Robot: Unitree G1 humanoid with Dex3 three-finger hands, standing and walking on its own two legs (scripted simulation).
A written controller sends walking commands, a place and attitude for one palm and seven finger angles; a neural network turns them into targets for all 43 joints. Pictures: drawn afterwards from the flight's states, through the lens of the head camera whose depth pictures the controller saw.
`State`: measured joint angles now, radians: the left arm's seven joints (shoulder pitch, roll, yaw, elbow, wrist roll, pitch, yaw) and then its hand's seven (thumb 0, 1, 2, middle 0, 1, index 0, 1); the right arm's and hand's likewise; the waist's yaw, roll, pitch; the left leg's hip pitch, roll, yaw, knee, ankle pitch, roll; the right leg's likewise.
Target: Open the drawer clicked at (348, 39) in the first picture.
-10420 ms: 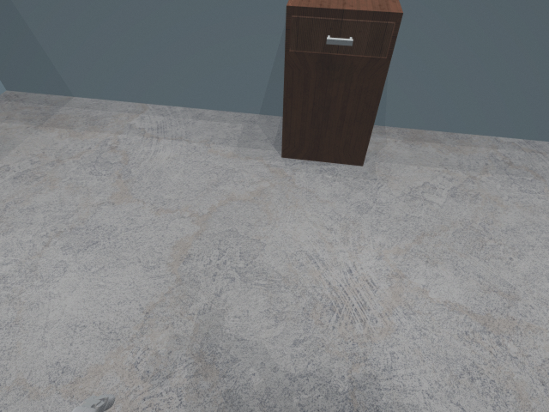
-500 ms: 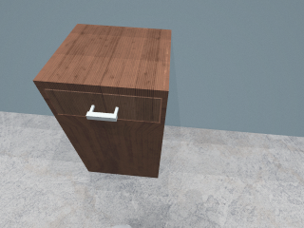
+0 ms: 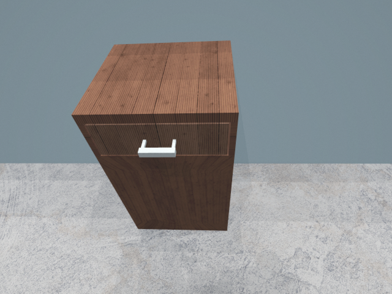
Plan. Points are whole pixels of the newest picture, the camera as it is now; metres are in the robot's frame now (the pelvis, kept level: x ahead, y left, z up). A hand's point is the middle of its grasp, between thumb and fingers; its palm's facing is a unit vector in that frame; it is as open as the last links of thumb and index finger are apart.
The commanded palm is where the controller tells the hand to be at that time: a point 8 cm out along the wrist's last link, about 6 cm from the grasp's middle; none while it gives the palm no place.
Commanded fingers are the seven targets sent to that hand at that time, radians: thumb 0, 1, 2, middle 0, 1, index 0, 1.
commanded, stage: come to a stop and stand still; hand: left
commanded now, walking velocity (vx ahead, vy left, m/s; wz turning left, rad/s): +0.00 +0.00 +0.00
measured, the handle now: (158, 147) +0.53 +0.16 -0.06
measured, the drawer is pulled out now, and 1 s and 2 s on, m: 0.00 0.00 0.00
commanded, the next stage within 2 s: look again from close up in 0.10 s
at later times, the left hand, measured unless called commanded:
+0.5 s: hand out of the picture +0.00 +0.17 -0.16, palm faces +0.01 -0.98 -0.18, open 7.3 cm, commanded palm none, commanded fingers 0.00 0.90 0.90 -0.20 -0.30 -0.20 -0.30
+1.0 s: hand (113, 288) +0.15 +0.19 -0.08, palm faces -0.03 -0.80 -0.60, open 7.4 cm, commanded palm +0.13 +0.20 -0.04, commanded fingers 0.00 0.67 0.80 -0.22 -0.45 -0.22 -0.45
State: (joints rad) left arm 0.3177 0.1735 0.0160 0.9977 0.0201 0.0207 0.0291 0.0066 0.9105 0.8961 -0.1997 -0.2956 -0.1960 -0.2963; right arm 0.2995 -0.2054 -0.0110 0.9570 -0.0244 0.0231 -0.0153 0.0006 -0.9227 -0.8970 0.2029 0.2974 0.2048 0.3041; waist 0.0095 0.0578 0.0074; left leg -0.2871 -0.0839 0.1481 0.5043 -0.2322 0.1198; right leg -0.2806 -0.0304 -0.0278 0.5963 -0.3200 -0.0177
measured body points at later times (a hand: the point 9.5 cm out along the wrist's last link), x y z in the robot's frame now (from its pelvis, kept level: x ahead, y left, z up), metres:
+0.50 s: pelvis +0.01 +0.01 +0.01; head +0.02 +0.00 +0.46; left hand +0.00 +0.23 -0.15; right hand -0.01 -0.21 -0.15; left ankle +0.03 +0.04 -0.73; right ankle +0.00 -0.11 -0.73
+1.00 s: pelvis +0.03 -0.02 +0.00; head +0.03 -0.04 +0.45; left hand +0.15 +0.23 -0.04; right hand +0.10 -0.27 -0.13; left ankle +0.03 +0.04 -0.73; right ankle +0.02 -0.11 -0.73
